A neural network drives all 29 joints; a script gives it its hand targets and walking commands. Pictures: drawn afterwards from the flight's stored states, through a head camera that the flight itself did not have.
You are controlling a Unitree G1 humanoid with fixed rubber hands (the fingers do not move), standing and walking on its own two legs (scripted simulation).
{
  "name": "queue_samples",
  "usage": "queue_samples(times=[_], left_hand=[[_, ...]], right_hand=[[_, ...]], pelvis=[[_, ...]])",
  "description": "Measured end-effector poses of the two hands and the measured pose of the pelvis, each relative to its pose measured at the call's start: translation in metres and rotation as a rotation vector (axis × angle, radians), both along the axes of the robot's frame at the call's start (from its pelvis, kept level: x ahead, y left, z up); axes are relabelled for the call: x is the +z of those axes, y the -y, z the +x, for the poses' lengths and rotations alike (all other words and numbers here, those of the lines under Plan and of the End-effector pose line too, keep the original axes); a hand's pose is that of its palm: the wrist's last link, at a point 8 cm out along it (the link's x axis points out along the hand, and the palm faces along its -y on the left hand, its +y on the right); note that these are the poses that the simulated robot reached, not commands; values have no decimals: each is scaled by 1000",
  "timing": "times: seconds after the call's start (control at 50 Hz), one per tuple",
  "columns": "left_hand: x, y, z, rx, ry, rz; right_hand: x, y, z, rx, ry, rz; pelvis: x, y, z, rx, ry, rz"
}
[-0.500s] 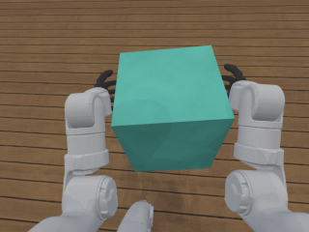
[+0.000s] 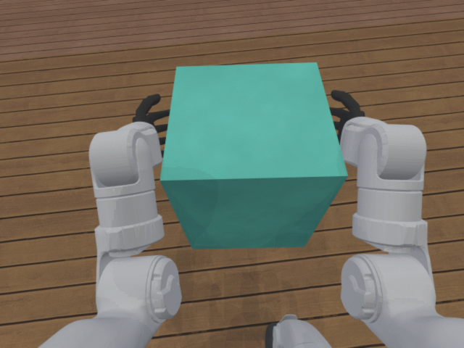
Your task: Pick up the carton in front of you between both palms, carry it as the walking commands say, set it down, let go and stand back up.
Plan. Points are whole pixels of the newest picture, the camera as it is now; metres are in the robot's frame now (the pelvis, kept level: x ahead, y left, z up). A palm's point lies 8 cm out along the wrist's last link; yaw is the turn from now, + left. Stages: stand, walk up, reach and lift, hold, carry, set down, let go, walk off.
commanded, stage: carry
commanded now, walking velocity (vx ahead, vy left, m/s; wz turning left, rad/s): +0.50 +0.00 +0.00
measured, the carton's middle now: (247, 166) +0.38 -0.02 +0.10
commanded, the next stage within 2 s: none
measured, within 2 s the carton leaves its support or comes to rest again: neither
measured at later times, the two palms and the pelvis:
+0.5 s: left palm (146, 24) +0.70 +0.16 +0.21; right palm (290, 18) +0.69 -0.14 +0.20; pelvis +0.32 +0.02 +0.05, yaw +0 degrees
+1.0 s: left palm out of the picture +0.98 +0.16 +0.27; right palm out of the picture +1.02 -0.14 +0.27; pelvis +0.63 -0.03 +0.11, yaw +1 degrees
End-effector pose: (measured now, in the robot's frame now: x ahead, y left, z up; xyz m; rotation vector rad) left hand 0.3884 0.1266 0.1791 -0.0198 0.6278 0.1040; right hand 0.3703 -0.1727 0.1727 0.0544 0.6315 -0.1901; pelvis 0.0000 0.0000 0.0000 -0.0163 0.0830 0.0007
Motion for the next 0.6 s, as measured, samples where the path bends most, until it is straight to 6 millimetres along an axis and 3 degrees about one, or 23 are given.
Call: queue_samples(times=[0.06,0.14,0.24,0.34,0.42,0.52,0.6], left_hand=[[2,-7,32,44,-8,23],[-4,-24,60,96,-92,36],[13,-39,111,142,-79,29],[37,-45,185,132,-25,20],[38,-44,255,81,-25,13],[27,-25,327,-13,-118,15],[33,-10,376,-47,-135,11]], right_hand=[[3,-6,51,59,-9,0],[6,-24,105,126,-91,-6],[23,-41,167,160,-78,3],[43,-46,233,139,-24,10],[45,-44,286,98,-25,-12],[27,-25,325,25,-120,-37],[31,-12,359,-12,-138,-36]], pelvis=[[-1,13,42,11,17,-16],[19,23,87,8,13,6],[36,24,142,13,8,26],[41,14,210,9,-4,30],[34,-2,274,5,10,54],[51,-17,333,3,22,42],[69,-20,374,-2,17,25]])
